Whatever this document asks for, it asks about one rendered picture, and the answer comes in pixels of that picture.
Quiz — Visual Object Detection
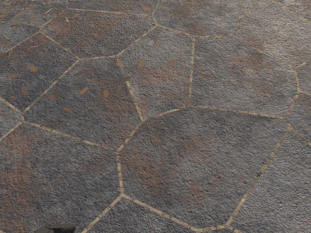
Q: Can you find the robot left hand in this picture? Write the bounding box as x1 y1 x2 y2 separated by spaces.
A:
34 223 76 233

